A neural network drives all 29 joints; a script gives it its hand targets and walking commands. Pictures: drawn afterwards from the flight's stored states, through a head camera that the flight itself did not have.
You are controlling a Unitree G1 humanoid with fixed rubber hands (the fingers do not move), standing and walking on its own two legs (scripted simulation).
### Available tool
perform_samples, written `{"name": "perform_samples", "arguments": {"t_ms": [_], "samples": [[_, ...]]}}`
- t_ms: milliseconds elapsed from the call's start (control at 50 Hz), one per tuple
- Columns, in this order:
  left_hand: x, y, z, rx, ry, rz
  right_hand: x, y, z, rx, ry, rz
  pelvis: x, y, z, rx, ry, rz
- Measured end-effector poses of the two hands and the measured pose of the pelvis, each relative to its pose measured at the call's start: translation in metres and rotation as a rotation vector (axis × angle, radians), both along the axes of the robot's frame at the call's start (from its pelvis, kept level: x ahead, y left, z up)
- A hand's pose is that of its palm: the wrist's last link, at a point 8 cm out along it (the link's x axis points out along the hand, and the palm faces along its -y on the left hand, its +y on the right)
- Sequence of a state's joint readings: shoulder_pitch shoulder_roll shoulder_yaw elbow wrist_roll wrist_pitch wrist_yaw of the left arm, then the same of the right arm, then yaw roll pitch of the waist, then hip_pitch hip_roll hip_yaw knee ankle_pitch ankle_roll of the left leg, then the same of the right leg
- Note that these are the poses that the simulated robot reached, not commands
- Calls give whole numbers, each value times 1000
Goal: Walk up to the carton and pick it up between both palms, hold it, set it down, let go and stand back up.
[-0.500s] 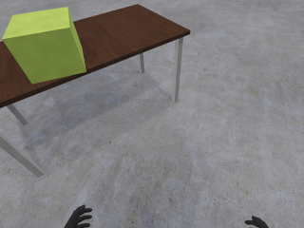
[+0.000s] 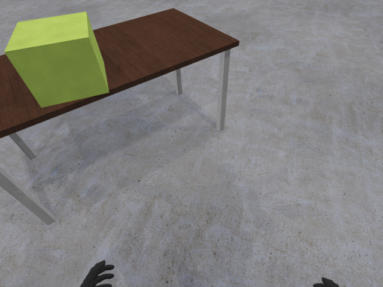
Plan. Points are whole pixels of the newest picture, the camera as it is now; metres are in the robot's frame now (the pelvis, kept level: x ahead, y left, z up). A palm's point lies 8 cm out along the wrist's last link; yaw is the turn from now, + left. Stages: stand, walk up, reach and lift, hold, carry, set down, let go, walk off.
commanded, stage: stand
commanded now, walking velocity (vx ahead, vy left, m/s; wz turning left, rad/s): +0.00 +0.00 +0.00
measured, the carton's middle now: (64, 58) +0.93 +0.57 +0.03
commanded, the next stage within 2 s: walk up in 0.66 s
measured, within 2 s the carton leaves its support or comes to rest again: neither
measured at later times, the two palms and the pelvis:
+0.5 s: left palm out of the picture +0.13 +0.25 -0.09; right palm out of the picture +0.11 -0.27 -0.10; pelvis +0.00 +0.00 +0.00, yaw +0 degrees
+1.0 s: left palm out of the picture +0.11 +0.27 -0.09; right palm out of the picture +0.10 -0.28 -0.10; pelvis +0.00 +0.00 +0.00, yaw +1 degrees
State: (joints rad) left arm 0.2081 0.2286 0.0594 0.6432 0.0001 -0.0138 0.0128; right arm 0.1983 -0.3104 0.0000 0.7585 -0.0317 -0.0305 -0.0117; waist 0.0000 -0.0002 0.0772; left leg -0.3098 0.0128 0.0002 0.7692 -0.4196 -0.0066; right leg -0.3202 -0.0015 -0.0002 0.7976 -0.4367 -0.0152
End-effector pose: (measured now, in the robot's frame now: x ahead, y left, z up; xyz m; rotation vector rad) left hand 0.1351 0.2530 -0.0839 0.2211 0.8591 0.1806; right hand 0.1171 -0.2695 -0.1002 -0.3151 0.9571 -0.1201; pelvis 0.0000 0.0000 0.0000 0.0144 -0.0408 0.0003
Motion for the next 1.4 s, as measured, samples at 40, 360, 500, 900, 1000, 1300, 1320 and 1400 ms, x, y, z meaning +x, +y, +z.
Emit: {"name": "perform_samples", "arguments": {"t_ms": [40, 360, 500, 900, 1000, 1300, 1320, 1400], "samples": [[-1, 0, 0, 0, 3, 1, -1, 0, 0, 1, 0, -1, 0, 0, 0, 1, -1, 0], [-6, 0, -2, 1, 13, 9, -5, -3, -2, 1, 7, -14, -1, -1, 0, 1, -3, 0], [-7, 1, -2, 5, 13, 12, -8, -4, -3, 1, 15, -18, -2, -2, 0, 2, -5, 0], [-16, 2, -5, 5, 34, 18, -18, -6, -7, 3, 40, -26, -5, -2, 0, 3, -10, 0], [-23, 19, -5, 25, 5, 35, -13, -8, -5, 2, 75, 15, -4, 2, -2, -11, -7, 22], [-11, 107, 1, 83, -61, 124, -10, 19, -5, -69, 166, 107, 19, 48, -11, -7, -98, 127], [-12, 108, 4, 87, -58, 129, -6, 19, -5, -66, 167, 115, 21, 47, -9, -3, -96, 134], [-18, 108, 9, 112, -25, 151, 14, 17, -6, -52, 158, 156, 28, 39, -7, 13, -67, 160]]}}
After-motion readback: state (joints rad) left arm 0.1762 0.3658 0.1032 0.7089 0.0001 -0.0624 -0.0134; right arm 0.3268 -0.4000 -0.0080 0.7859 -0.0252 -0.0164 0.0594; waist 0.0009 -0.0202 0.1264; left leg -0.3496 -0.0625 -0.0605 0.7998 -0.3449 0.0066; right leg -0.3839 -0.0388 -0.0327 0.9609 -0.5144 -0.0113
